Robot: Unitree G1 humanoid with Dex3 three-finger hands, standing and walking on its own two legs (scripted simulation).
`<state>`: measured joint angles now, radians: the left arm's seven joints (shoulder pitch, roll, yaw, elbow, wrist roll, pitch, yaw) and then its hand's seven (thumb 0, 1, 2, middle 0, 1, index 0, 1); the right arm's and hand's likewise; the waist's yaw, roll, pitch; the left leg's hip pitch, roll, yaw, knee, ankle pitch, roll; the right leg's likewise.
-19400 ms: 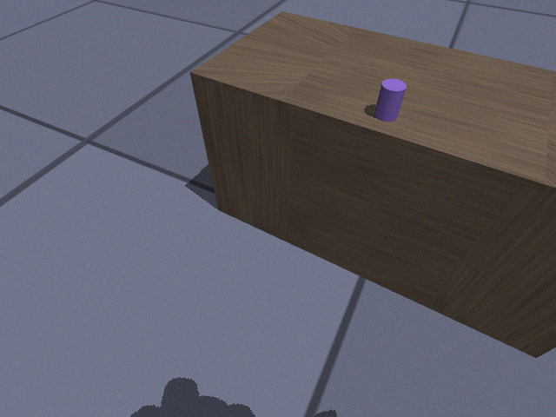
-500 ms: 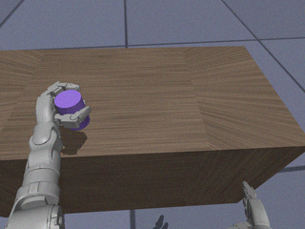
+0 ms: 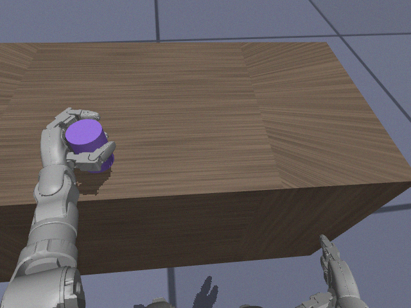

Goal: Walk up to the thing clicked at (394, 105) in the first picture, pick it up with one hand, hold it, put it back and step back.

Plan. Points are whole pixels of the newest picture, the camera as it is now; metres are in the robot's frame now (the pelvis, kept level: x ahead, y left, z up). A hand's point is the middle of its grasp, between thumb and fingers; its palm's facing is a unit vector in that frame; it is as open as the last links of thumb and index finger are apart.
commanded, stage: lower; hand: left
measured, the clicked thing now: (91, 147) +0.43 +0.21 +0.06
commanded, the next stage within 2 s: loosen in 0.74 s
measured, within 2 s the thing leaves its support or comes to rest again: rests again in 0.52 s
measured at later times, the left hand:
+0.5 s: hand (97, 152) +0.44 +0.21 +0.03, palm faces +0.16 -0.99 +0.03, open 9.0 cm
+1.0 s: hand (98, 154) +0.44 +0.21 +0.02, palm faces +0.17 -0.99 +0.03, open 9.0 cm
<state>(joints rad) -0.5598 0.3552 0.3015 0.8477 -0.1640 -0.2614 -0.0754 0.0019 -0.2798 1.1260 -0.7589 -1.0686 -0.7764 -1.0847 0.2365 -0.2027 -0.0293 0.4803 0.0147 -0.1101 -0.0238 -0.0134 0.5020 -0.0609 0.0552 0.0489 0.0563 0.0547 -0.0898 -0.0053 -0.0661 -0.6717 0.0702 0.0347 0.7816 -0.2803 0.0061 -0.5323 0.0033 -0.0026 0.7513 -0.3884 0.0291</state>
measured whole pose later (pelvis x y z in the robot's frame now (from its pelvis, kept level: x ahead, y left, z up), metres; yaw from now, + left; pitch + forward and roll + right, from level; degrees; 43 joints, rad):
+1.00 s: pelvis +0.00 +0.00 -0.03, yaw +0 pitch +15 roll -3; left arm -0.56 0.35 0.33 0.90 -0.14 -0.42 -0.09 0.00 -0.28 1.06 -0.79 -1.02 -0.81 -1.03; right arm 0.40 -0.22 -0.02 0.09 -0.02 -0.02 0.03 -0.01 0.50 -0.05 0.06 0.05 0.06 0.05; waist -0.11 -0.02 -0.11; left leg -0.89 0.07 0.02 1.00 -0.38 0.01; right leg -0.74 0.00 -0.01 0.96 -0.49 0.03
